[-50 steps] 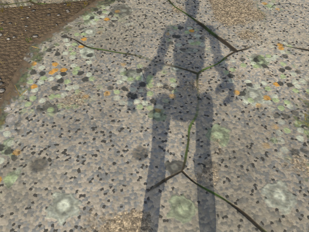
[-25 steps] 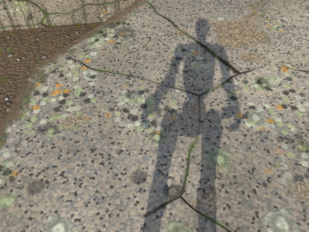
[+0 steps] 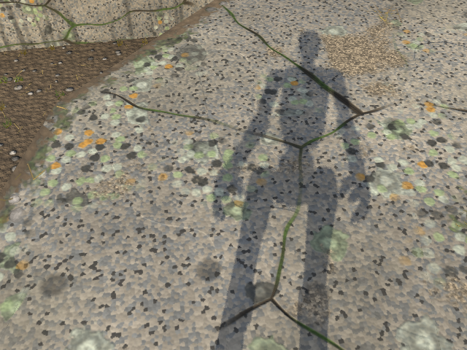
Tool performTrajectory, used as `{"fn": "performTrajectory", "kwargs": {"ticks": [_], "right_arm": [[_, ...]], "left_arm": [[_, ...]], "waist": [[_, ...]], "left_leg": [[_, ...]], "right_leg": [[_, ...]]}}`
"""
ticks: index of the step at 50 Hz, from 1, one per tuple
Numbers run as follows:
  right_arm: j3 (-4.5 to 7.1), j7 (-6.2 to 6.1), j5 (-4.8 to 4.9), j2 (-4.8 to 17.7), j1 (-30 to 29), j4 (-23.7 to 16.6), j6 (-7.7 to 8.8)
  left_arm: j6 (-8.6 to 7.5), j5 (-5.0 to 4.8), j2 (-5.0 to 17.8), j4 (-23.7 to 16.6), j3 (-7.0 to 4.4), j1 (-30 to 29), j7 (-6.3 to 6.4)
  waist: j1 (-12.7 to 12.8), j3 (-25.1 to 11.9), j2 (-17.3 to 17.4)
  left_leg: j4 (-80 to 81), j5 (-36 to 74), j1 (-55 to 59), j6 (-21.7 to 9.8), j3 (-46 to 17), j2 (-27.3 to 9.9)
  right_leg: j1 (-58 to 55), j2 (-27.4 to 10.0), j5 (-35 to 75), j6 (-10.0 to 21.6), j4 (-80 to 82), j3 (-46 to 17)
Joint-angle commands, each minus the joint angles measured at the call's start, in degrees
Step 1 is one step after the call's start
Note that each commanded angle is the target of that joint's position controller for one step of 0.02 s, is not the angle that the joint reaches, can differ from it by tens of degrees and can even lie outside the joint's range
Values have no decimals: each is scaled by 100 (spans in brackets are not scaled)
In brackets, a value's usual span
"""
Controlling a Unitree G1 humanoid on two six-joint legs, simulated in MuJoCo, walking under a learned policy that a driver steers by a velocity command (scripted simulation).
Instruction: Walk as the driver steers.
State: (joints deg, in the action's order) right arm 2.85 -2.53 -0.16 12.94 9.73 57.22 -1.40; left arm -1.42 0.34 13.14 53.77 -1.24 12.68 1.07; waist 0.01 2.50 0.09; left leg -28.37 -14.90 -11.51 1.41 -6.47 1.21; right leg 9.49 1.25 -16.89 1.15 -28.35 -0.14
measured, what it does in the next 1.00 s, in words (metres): stands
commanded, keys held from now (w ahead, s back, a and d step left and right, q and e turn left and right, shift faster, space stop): no key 1.00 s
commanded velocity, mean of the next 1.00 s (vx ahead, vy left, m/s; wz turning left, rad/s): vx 0.00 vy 0.00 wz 0.00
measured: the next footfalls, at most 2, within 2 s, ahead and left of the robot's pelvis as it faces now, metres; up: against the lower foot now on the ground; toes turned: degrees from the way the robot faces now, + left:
left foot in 1.72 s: +0.09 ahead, +0.14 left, +0.00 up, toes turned +1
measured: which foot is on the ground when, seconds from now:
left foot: down 0.00-1.00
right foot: down 0.00-1.00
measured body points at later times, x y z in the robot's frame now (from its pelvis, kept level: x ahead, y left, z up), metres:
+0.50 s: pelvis +0.00 -0.01 +0.00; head +0.01 -0.01 +0.45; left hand +0.03 +0.24 -0.15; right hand +0.03 -0.26 -0.15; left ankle +0.01 +0.14 -0.74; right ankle -0.02 -0.11 -0.74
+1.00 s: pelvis +0.00 -0.01 +0.00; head +0.01 -0.01 +0.45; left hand +0.01 +0.23 -0.15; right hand +0.01 -0.26 -0.15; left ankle +0.01 +0.14 -0.74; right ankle -0.02 -0.11 -0.74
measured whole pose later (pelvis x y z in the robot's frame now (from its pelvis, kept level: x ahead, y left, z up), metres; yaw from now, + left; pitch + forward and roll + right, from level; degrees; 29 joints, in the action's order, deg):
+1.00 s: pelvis +0.00 -0.01 +0.00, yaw +0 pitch -1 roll +0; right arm 1.0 -3.2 0.1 11.3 13.7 64.6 -0.5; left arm -1.0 0.0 11.1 61.5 -0.2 16.5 1.5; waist 0.3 2.2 0.3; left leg -26.3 -13.7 -11.7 2.4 -6.2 -0.1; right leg 9.9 2.2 -15.6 2.1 -26.5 -0.1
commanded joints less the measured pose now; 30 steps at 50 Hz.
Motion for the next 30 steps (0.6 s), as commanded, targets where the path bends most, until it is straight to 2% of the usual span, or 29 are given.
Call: {"fn": "performTrajectory", "kwargs": {"ticks": [1,14,30], "right_arm": [[103,-25,-1,603,-1,-68,60],[31,-49,6,549,178,390,86],[-55,-66,17,466,429,604,103]], "left_arm": [[-56,-4,615,-115,-111,76,25],[-34,-15,556,295,-49,288,41],[-9,-28,452,553,1,523,41]], "waist": [[-6,-105,-19],[2,-21,-29],[19,20,-17]], "left_leg": [[359,1063,185,-142,-95,-166],[471,952,100,-103,-1,-152],[513,943,20,-81,68,-153]], "right_leg": [[286,-325,703,69,652,-334],[268,-297,632,112,771,-337],[233,-261,766,137,786,-320]]}}
Over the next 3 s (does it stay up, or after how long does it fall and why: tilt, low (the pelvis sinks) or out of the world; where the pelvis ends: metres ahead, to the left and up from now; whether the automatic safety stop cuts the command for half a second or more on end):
stays up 0.30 0.07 0.00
